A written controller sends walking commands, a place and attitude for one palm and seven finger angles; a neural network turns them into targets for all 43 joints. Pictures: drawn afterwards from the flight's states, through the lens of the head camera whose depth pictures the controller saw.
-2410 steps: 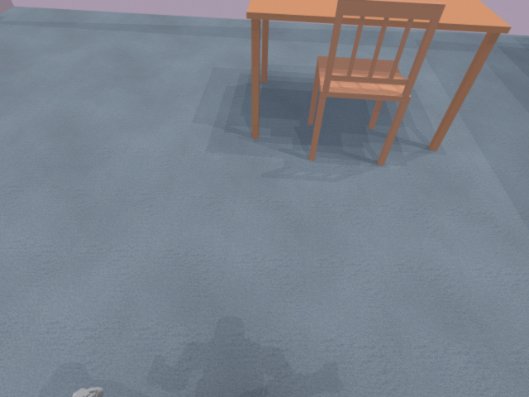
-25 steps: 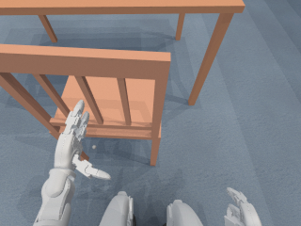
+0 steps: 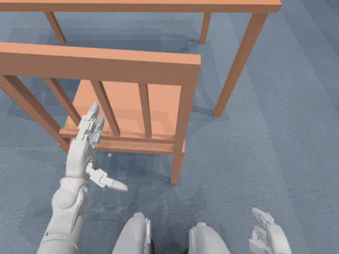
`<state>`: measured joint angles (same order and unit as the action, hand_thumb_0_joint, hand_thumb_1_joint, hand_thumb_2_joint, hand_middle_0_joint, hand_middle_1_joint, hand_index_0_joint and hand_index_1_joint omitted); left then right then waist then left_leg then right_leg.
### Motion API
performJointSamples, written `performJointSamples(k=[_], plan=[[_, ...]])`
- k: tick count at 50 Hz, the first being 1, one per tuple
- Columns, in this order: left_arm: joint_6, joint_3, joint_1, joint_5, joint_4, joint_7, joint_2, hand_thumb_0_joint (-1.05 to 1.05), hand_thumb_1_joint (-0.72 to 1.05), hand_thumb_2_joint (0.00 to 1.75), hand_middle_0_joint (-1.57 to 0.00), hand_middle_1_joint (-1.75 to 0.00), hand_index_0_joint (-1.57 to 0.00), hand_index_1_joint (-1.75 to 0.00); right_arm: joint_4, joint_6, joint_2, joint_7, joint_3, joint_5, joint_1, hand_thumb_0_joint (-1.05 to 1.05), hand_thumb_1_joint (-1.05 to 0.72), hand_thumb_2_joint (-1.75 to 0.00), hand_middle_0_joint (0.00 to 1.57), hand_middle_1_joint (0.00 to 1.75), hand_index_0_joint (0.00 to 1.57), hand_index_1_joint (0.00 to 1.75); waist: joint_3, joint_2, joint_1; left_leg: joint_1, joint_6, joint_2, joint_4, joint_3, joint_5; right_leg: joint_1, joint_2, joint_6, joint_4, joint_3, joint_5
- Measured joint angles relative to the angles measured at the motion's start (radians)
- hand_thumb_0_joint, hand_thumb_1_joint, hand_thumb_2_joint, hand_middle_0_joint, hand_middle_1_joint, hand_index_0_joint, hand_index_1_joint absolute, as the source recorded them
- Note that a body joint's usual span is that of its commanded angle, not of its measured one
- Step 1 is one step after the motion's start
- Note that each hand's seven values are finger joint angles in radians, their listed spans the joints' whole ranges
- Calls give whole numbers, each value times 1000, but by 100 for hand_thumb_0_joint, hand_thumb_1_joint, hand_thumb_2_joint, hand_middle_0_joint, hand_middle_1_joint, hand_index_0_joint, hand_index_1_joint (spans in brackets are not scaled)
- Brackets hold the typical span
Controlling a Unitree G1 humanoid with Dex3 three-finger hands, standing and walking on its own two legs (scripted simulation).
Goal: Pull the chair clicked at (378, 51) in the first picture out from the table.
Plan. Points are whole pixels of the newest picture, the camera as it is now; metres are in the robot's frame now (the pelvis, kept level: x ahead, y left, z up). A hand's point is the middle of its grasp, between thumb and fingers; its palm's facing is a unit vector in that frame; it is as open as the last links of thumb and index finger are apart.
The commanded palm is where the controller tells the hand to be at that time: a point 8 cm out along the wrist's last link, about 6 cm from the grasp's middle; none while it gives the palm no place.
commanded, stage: push the fingers through the gap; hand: left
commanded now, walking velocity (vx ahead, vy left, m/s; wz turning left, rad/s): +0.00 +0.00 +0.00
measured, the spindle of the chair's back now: (108, 111) +0.46 +0.18 +0.01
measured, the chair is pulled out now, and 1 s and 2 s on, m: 0.22 0.18 0.18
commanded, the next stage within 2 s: aim the fingers beside a spindle in 0.52 s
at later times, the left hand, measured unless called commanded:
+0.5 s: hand (109, 147) +0.35 +0.15 +0.02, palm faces -0.03 -1.00 -0.04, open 16.5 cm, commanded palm +0.36 +0.19 +0.02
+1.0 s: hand (114, 135) +0.38 +0.15 +0.02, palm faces -0.04 -1.00 -0.03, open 16.8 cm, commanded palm +0.35 +0.20 +0.02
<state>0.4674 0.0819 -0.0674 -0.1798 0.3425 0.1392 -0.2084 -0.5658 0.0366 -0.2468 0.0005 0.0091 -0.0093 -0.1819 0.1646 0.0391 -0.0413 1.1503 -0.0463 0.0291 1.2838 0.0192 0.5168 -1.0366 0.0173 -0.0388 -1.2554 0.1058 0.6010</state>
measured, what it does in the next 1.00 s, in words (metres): stands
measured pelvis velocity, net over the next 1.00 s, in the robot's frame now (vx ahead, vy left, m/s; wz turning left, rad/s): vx -0.02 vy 0.01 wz -0.02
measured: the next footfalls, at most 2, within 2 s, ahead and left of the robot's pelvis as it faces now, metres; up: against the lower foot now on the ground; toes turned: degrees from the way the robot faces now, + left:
none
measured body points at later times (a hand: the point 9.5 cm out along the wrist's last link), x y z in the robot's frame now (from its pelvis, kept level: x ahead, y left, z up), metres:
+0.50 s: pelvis -0.02 +0.00 -0.01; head +0.09 +0.03 +0.43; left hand +0.34 +0.21 +0.02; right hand +0.13 -0.25 -0.12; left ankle +0.05 +0.09 -0.62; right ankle +0.00 -0.10 -0.62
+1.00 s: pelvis -0.02 +0.01 +0.00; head +0.09 +0.03 +0.43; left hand +0.38 +0.20 +0.02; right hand +0.07 -0.25 -0.11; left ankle +0.05 +0.09 -0.62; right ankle +0.00 -0.10 -0.62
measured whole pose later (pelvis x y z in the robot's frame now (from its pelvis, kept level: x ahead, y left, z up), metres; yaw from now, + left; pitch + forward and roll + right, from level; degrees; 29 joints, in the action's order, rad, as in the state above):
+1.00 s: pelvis -0.02 +0.01 +0.00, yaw -1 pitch +22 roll -4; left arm 0.50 0.15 -0.38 -0.14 0.67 0.09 -0.23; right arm -0.60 -0.01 -0.26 -0.03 0.01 -0.01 -0.28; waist 0.15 0.04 -0.09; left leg 1.18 -0.06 0.03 1.27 0.03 0.48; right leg -1.07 0.02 -0.03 -1.24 0.09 0.55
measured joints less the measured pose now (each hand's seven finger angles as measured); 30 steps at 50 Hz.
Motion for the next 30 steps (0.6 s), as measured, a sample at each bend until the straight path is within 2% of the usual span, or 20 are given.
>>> performJointSamples(k=[4,17,24,30], plan=[[-11,0,-25,4,14,-9,2,-1,-50,30,-6,-8,-6,-8,-1,-8,1,-4,-1,0,-10,1,-90,-90,20,30,20,30,1,1,-4,-4,-3,0,-7,5,-3,2,0,3,6,-5,-5],[49,-2,-108,25,114,-25,1,-1,-50,30,-6,-8,-13,-13,-38,-17,-11,1,-3,2,-29,1,-90,-90,20,30,20,30,-5,-3,3,18,-6,-8,5,-8,-14,-12,-7,5,-2,9,-11],[58,-9,-209,36,200,-38,-5,-1,-50,30,-6,-8,-15,-15,-57,-14,-15,10,2,1,-20,0,-90,-90,20,30,20,30,-11,-6,8,49,-6,-16,21,-19,-29,-36,-15,3,-21,22,-17],[49,-4,-307,42,288,-43,-20,-1,-50,30,-6,-8,-16,-16,-66,-12,-11,14,9,0,-16,0,-90,-90,20,30,20,30,-13,-7,-1,69,-6,-17,29,-26,-41,-54,-17,1,-29,30,-27]])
